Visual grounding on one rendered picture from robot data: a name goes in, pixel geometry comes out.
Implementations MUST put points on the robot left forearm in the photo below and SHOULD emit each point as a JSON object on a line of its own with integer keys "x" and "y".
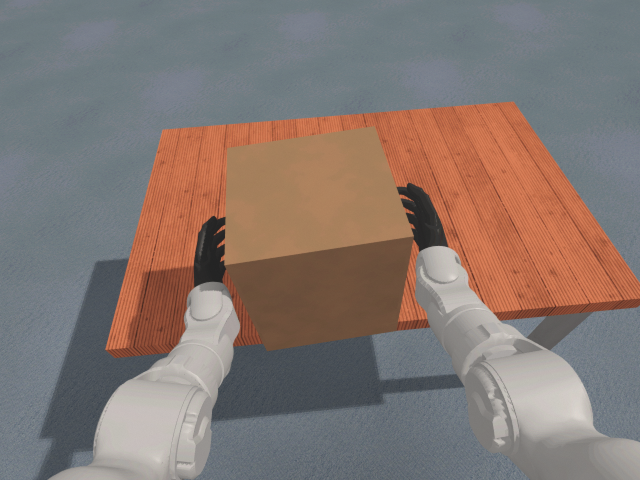
{"x": 205, "y": 351}

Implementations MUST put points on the right robot hand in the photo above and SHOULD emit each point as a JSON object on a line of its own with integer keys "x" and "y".
{"x": 428, "y": 230}

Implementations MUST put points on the table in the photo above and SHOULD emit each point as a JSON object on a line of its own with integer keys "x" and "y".
{"x": 529, "y": 244}

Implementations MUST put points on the robot right forearm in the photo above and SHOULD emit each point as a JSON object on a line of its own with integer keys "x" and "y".
{"x": 466, "y": 328}

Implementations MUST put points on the right robot upper arm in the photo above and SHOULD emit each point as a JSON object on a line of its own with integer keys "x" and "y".
{"x": 532, "y": 408}

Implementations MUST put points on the left robot upper arm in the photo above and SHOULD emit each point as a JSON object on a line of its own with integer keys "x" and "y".
{"x": 151, "y": 431}

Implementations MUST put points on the carton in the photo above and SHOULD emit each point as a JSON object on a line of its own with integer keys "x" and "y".
{"x": 317, "y": 241}

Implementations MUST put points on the left robot hand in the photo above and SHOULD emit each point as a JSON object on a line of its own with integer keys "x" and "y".
{"x": 207, "y": 265}

